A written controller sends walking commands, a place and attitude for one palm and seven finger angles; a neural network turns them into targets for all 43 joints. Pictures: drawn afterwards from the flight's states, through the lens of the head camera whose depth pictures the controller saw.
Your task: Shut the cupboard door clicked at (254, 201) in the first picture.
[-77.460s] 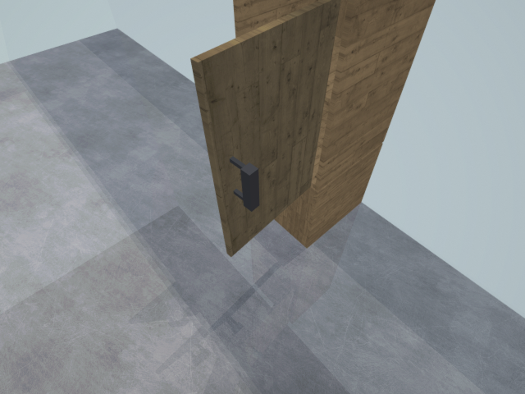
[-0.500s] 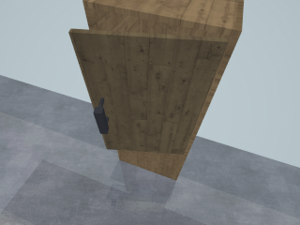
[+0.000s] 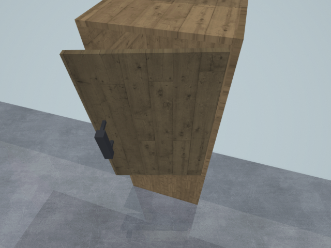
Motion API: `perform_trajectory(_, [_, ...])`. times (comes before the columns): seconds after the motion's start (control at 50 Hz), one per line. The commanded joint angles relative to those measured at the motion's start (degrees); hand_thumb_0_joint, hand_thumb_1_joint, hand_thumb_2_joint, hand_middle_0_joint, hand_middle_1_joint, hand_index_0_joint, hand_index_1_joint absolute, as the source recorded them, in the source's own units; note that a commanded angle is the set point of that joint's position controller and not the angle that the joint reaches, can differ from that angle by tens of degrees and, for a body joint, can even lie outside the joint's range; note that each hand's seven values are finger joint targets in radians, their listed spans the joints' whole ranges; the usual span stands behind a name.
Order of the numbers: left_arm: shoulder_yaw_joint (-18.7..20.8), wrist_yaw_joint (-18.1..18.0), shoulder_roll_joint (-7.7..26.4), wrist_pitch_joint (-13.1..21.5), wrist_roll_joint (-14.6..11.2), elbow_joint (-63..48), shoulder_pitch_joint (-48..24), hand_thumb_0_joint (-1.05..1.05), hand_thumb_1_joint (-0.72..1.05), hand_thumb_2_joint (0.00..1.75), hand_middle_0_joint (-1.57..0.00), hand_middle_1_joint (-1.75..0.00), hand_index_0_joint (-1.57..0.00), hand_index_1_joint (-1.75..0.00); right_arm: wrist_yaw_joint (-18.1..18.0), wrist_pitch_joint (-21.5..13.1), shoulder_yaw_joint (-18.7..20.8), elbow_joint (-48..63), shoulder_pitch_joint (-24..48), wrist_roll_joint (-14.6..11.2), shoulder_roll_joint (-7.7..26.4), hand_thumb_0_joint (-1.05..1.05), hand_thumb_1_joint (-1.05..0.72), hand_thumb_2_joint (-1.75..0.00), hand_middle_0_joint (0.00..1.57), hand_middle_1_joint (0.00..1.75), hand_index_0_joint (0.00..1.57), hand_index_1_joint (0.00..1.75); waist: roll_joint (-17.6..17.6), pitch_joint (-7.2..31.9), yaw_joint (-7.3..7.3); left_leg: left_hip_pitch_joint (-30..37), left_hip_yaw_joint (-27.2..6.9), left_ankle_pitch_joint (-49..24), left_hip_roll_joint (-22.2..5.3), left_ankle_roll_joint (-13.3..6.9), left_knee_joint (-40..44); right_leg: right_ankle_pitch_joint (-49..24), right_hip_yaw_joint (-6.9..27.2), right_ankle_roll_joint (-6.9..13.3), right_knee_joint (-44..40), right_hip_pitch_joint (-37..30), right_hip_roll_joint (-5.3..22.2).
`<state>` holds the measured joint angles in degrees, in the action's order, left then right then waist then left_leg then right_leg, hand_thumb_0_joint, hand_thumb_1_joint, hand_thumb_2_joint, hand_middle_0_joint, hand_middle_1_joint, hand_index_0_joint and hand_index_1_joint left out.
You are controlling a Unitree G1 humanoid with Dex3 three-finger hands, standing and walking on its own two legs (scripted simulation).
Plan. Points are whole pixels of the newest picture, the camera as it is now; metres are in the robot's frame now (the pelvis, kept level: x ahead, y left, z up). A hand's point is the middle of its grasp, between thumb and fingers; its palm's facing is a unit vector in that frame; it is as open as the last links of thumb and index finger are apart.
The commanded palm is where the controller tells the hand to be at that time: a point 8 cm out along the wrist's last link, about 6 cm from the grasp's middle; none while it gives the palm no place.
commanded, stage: come to a stop and stand still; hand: left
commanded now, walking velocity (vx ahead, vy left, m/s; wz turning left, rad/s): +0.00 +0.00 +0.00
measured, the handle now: (106, 139) +0.43 +0.22 -0.04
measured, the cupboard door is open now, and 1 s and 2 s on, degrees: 16 16 16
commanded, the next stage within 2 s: look again from close up in 0.58 s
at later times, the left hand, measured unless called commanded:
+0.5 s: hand out of the picture +0.02 +0.15 -0.17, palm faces +0.02 -0.98 -0.20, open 7.3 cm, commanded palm none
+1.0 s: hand out of the picture +0.03 +0.14 -0.17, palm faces +0.04 -0.98 -0.20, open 7.4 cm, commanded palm none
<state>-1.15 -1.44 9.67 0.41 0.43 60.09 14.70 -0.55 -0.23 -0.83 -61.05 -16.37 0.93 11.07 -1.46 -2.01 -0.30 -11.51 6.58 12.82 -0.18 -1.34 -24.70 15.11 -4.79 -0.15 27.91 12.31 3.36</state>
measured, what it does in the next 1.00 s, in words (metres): stands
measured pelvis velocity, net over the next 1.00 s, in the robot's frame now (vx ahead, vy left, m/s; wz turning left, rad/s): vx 0.04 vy -0.03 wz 0.01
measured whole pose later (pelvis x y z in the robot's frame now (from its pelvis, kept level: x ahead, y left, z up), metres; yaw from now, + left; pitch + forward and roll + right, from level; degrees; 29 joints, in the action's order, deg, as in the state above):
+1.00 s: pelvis +0.04 -0.03 +0.00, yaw +1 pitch -1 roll +1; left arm -0.1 -2.1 8.0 1.0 0.5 65.2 16.0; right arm -2.4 -0.8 -0.7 -66.4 -15.2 0.9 8.1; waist -0.1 -2.1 0.4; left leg -6.9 5.2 14.9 -2.3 1.3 -22.6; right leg 17.4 -6.2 1.8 24.7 6.9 0.9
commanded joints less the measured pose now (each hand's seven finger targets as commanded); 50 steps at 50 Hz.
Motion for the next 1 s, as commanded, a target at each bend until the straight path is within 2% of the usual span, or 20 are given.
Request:
perform_trajectory(0.0, [1.21,-0.42,6.89,1.02,0.1,-0.82,2.68,0.0,0.9,0.9,-0.2,-0.3,-0.2,-0.3,-0.2,-1.43,0.54,1.35,-1.49,-0.1,3.94,0.0,-0.9,-0.9,0.2,0.3,0.2,0.3,2.47,-0.49,0.69,-0.83,-6.16,-3.47,-5.82,-0.39,5.16,-3.59,5.59,2.18,-6.38,-0.37,4.15])
perform_trajectory(0.04, [1.27,-0.47,6.43,1.07,0.12,-0.14,2.9,0.0,0.9,0.9,-0.2,-0.3,-0.2,-0.3,-0.35,-1.55,0.58,0.47,-1.79,-0.13,3.47,0.0,-0.9,-0.9,0.2,0.3,0.2,0.3,0.95,-0.2,0.86,-0.57,-6.01,-4.96,-5.87,-0.44,4.98,-5.59,5.5,2.29,-6.35,-1.16,4.21])
perform_trajectory(0.08, [1.29,-0.46,6.29,1.12,0.07,0.52,2.73,0.0,0.9,0.9,-0.2,-0.3,-0.2,-0.3,-0.46,-1.53,0.54,-0.24,-2.3,-0.16,3.08,0.0,-0.9,-0.9,0.2,0.3,0.2,0.3,1.85,0.1,0.74,-0.49,-5.88,-5.12,-5.94,-0.31,4.8,-6.5,5.44,2.41,-6.31,-1.77,4.13])
perform_trajectory(0.22, [1.36,-0.6,5.36,1.24,0.17,2.06,3.54,0.0,0.9,0.9,-0.2,-0.3,-0.2,-0.3,-0.93,-1.72,0.67,-2.14,-2.88,-0.21,2.02,0.0,-0.9,-0.9,0.2,0.3,0.2,0.3,1.83,0.63,0.79,1.66,-5.41,-8.96,-6.43,-0.29,4.43,-12.16,4.88,2.39,-5.92,-2.78,4.01])
perform_trajectory(0.34, [1.34,-0.77,4.72,1.31,0.3,2.8,4.06,0.0,0.9,0.9,-0.2,-0.3,-0.2,-0.3,-1.17,-1.65,0.76,-2.9,-2.89,-0.27,1.72,0.0,-0.9,-0.9,0.2,0.3,0.2,0.3,2.21,-0.3,0.59,2.36,-5.27,-10.7,-6.47,-0.19,3.99,-14.83,4.66,2.33,-5.87,-2.68,4.01])
perform_trajectory(0.4, [1.33,-0.79,4.6,1.28,0.27,3.18,4.44,0.0,0.9,0.9,-0.2,-0.3,-0.2,-0.3,-1.22,-1.51,0.72,-3.06,-2.58,-0.27,1.68,0.0,-0.9,-0.9,0.2,0.3,0.2,0.3,3.03,-0.69,0.57,2.68,-5.19,-9.51,-6.5,-0.11,4.16,-14.05,4.75,2.32,-6.45,-2.47,4.06])
perform_trajectory(0.54, [1.39,-0.79,4.2,1.28,0.31,3.52,5.12,0.0,0.9,0.9,-0.2,-0.3,-0.2,-0.3,-1.43,-1.57,0.71,-3.28,-2.12,-0.19,1.5,0.0,-0.9,-0.9,0.2,0.3,0.2,0.3,1.18,-1.17,0.75,3.2,-5.2,-10.25,-6.4,-0.11,4.41,-14.8,4.98,2.47,-6.9,-2.66,3.96])
perform_trajectory(0.68, [1.58,-0.78,4.12,1.29,0.29,3.81,5.37,0.0,0.9,0.9,-0.2,-0.3,-0.2,-0.3,-1.61,-1.57,0.71,-3.39,-2.01,-0.16,1.46,0.0,-0.9,-0.9,0.2,0.3,0.2,0.3,1.46,-0.48,0.76,3.51,-5.1,-11.02,-6.5,0.06,4.19,-16.45,4.61,2.55,-6.93,-3.81,4.02])
perform_trajectory(0.72, [1.7,-0.77,4.01,1.34,0.4,3.71,5.78,0.0,0.9,0.9,-0.2,-0.3,-0.2,-0.3,-1.65,-1.67,0.76,-3.37,-1.97,-0.18,1.21,0.0,-0.9,-0.9,0.2,0.3,0.2,0.3,2.44,-0.62,0.95,3.98,-4.9,-11.68,-6.61,-0.02,4.36,-17.75,4.31,2.43,-6.91,-3.96,4.03])
perform_trajectory(0.84, [1.8,-0.9,4.09,1.35,0.36,3.83,5.56,0.0,0.9,0.9,-0.2,-0.3,-0.2,-0.3,-1.75,-1.6,0.78,-3.74,-2.38,-0.15,1.41,0.0,-0.9,-0.9,0.2,0.3,0.2,0.3,1.95,-0.13,0.8,4.07,-4.8,-12.85,-6.63,0.19,3.93,-19.7,4.09,2.54,-6.62,-4.86,4.17])
perform_trajectory(0.98, [1.78,-0.9,4.08,1.26,0.29,3.83,5.62,0.0,0.9,0.9,-0.2,-0.3,-0.2,-0.3,-1.73,-1.39,0.7,-3.97,-2.68,-0.12,1.02,0.0,-0.9,-0.9,0.2,0.3,0.2,0.3,2.8,-1.38,0.94,3.28,-4.85,-10.48,-6.54,0.29,4.45,-17.94,4.2,2.58,-7.32,-4.59,4.23])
